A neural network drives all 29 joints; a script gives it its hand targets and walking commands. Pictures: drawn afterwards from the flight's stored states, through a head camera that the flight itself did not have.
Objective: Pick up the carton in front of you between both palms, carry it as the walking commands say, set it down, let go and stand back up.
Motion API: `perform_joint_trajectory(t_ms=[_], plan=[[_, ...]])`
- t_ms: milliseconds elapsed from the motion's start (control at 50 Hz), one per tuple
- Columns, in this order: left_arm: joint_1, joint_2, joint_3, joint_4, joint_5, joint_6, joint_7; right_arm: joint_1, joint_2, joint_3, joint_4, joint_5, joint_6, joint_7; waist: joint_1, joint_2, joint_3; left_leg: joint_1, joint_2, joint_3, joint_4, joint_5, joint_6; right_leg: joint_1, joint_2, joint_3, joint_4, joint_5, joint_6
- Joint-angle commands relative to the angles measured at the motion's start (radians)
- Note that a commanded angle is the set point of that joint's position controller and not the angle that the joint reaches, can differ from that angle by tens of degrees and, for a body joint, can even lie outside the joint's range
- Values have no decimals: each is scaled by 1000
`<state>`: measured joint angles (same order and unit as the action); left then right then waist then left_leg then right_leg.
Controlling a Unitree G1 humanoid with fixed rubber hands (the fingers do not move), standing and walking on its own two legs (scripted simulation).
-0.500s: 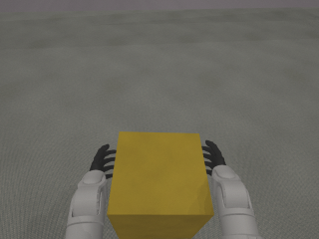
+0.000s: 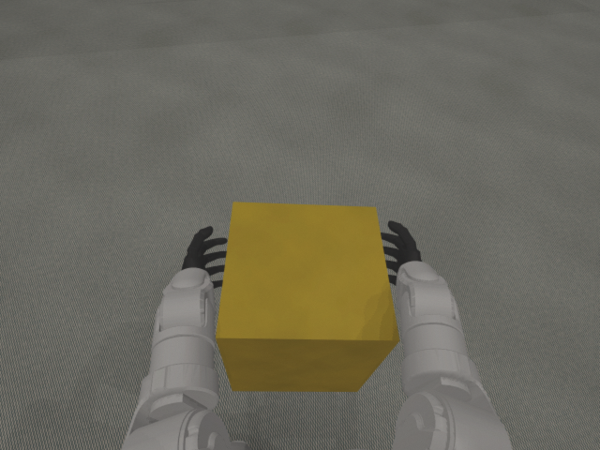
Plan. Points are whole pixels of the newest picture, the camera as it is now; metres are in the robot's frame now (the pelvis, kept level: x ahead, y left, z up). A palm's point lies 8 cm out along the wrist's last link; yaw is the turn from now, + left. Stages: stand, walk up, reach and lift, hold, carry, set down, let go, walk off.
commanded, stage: set down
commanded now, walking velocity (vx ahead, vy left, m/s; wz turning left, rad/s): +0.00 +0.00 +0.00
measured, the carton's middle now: (300, 304) +0.34 +0.00 -0.06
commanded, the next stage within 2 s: none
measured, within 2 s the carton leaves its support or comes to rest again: neither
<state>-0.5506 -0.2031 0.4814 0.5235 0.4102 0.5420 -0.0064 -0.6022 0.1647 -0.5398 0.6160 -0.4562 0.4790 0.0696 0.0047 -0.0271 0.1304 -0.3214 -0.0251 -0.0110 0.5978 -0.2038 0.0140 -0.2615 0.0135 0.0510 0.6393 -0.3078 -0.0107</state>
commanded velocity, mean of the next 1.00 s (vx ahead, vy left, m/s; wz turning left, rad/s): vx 0.00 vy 0.00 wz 0.00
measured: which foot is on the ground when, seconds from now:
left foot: down 0.00-1.00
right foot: down 0.00-1.00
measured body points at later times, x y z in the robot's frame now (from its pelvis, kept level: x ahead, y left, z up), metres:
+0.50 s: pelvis -0.02 -0.01 -0.12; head +0.19 +0.01 +0.28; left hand +0.39 +0.16 -0.20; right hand +0.41 -0.14 -0.19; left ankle +0.08 +0.11 -0.72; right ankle +0.03 -0.13 -0.72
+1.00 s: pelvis -0.04 -0.01 -0.25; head +0.23 +0.01 +0.11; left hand +0.41 +0.19 -0.36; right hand +0.44 -0.11 -0.35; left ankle +0.08 +0.11 -0.72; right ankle +0.03 -0.13 -0.72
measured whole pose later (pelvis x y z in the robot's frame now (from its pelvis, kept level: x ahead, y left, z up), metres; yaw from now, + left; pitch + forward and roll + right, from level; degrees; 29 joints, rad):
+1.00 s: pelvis -0.04 -0.01 -0.25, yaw -3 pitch +45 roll -2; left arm -0.88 0.05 0.41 0.69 0.16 0.21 0.01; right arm -0.91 0.07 -0.38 0.71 -0.15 0.18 -0.13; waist 0.07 -0.06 -0.15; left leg -2.01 0.01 -0.03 1.66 -0.44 -0.01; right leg -1.94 0.09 0.01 1.71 -0.56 0.01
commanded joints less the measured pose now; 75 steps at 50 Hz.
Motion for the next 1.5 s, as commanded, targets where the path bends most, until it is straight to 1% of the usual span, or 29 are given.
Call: perform_joint_trajectory(t_ms=[0, 40, 80, 120, 200, 240, 280, 320, 360, 440, 500, 600, 700, 780, 920, 960, 1060, 1220, 1360, 1480], plan=[[-459, -634, -271, 94, -76, -89, -137, -425, 616, 239, 110, 63, -70, 145, -5, 34, -234, 108, -49, -68, -42, -128, -8, -301, 78, 3, -75, -88, -42], [-437, -600, -248, 100, -58, -147, -120, -422, 588, 237, 111, 62, -117, 143, 8, 33, -293, 59, -58, -64, 9, -51, -11, -372, 89, -1, -23, -43, -34], [-440, -606, -271, 90, -65, -212, -108, -430, 593, 271, 108, 84, -176, 145, 15, 36, -376, 15, -69, -67, 67, 19, -16, -448, 102, -5, 35, -5, -30], [-464, -634, -325, 72, -86, -279, -101, -441, 622, 325, 109, 115, -239, 147, 16, 35, -469, -17, -75, -70, 135, 87, -19, -539, 117, -8, 95, 24, -26], [-545, -733, -500, 34, -161, -381, -105, -488, 722, 478, 95, 199, -342, 148, 5, 35, -754, -33, -80, -73, 287, 222, -27, -686, 136, -18, 219, 84, -8], [-580, -778, -601, -11, -207, -408, -111, -502, 776, 575, 56, 244, -366, 146, 2, 39, -939, -35, -85, -68, 363, 312, -30, -735, 146, -23, 283, 135, 6], [-602, -791, -680, -55, -248, -415, -114, -511, 803, 660, 11, 286, -370, 138, -1, 40, -1097, -60, -93, -58, 432, 371, -32, -777, 155, -25, 345, 176, 19], [-601, -793, -723, -78, -274, -406, -117, -508, 820, 714, -25, 317, -360, 126, 5, 39, -1191, -121, -103, -45, 481, 371, -34, -813, 160, -27, 397, 187, 29], [-591, -791, -736, -76, -287, -387, -126, -503, 839, 739, -36, 331, -339, 117, 17, 32, -1212, -221, -114, -31, 512, 315, -37, -851, 162, -29, 434, 165, 36], [-591, -763, -701, -26, -290, -348, -150, -511, 871, 724, 4, 334, -292, 105, 39, 9, -1141, -460, -122, -4, 563, 157, -36, -932, 163, -29, 490, 76, 43], [-610, -736, -653, 25, -279, -327, -166, -528, 875, 692, 55, 326, -268, 94, 54, 1, -1090, -597, -122, 9, 603, 89, -28, -1003, 164, -26, 524, 29, 47], [-662, -690, -588, 84, -273, -328, -180, -575, 862, 641, 101, 316, -272, 58, 70, -4, -1080, -747, -123, 22, 681, 69, -22, -1093, 172, -24, 595, 16, 50], [-721, -642, -551, 119, -282, -347, -181, -642, 826, 618, 113, 320, -299, 12, 82, -10, -1122, -857, -122, 31, 772, 64, -27, -1164, 184, -28, 682, 7, 53], [-765, -608, -538, 130, -303, -358, -176, -701, 805, 627, 105, 335, -316, -23, 95, -17, -1171, -915, -121, 40, 840, 56, -33, -1201, 194, -38, 752, -5, 56], [-862, -557, -537, 119, -335, -359, -166, -824, 768, 639, 89, 366, -324, -59, 122, -18, -1245, -979, -119, 54, 948, 34, -45, -1284, 212, -64, 873, -48, 58], [-892, -545, -537, 117, -341, -355, -164, -860, 755, 634, 92, 371, -322, -64, 129, -14, -1256, -993, -118, 57, 974, 25, -47, -1316, 216, -73, 906, -67, 57], [-963, -517, -531, 132, -353, -345, -158, -938, 717, 608, 118, 379, -317, -70, 133, -2, -1253, -1036, -112, 61, 1033, -10, -52, -1400, 221, -92, 983, -114, 48], [-1051, -468, -516, 179, -370, -346, -156, -1032, 670, 578, 177, 396, -317, -63, 144, 9, -1220, -1099, -100, 59, 1123, -26, -51, -1532, 221, -110, 1101, -145, 39], [-1139, -414, -531, 198, -410, -365, -159, -1107, 627, 591, 213, 435, -334, -58, 153, 13, -1210, -1131, -84, 60, 1211, 1, -52, -1596, 213, -118, 1199, -132, 36], [-1217, -381, -561, 211, -460, -385, -161, -1183, 608, 637, 214, 486, -352, -57, 166, 9, -1217, -1141, -70, 61, 1282, 34, -51, -1603, 204, -122, 1274, -108, 35]])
